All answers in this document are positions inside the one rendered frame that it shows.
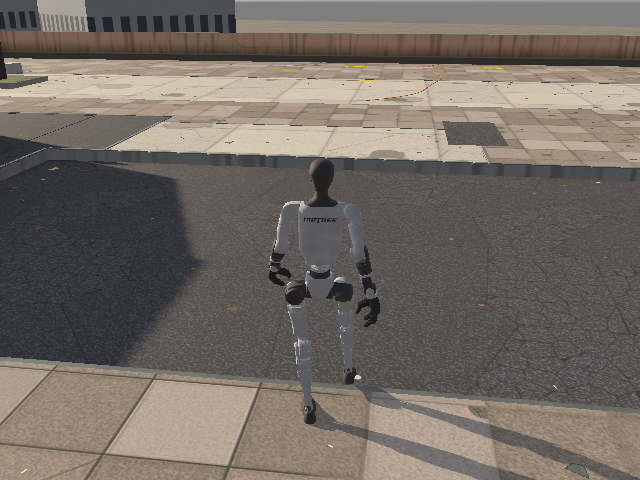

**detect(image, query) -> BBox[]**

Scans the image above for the left robot upper arm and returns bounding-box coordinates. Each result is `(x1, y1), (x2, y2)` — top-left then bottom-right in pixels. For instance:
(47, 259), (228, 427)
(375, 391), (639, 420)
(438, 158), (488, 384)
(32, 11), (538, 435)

(274, 201), (301, 254)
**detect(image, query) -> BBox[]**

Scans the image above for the left robot forearm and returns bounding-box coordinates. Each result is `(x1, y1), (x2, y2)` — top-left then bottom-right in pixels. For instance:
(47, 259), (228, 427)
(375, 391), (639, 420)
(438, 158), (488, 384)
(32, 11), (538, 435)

(268, 239), (285, 272)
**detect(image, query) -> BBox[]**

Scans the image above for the robot left hand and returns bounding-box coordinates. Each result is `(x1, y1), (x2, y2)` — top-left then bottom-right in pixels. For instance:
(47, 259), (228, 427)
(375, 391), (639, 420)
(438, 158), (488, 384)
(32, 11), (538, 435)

(268, 267), (292, 286)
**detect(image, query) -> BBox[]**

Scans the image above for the right robot thigh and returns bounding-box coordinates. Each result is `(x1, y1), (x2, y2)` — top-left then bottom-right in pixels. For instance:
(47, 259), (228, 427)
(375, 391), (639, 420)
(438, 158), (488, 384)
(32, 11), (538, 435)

(333, 277), (354, 327)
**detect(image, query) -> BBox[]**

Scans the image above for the right robot forearm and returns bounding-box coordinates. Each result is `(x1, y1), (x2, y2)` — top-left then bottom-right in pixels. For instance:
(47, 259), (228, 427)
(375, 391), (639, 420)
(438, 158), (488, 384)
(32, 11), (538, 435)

(356, 245), (378, 299)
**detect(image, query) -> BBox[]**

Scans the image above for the robot right hand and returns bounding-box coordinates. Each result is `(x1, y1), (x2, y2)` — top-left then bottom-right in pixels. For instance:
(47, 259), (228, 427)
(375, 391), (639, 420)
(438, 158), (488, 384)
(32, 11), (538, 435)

(356, 297), (380, 327)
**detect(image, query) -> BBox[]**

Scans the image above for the robot torso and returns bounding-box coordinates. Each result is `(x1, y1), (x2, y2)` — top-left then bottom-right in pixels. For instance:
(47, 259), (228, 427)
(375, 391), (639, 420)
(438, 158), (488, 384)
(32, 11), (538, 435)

(297, 197), (344, 300)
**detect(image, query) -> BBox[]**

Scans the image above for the right robot upper arm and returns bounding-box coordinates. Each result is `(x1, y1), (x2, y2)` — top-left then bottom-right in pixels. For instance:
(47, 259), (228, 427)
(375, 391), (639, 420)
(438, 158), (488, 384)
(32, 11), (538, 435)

(342, 202), (366, 260)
